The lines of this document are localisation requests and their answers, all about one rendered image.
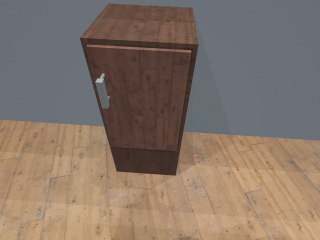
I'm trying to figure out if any handle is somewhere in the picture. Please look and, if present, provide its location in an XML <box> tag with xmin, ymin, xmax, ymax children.
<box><xmin>95</xmin><ymin>73</ymin><xmax>110</xmax><ymax>109</ymax></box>

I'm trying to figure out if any cupboard door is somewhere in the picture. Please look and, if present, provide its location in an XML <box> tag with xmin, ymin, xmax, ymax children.
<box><xmin>86</xmin><ymin>44</ymin><xmax>192</xmax><ymax>151</ymax></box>

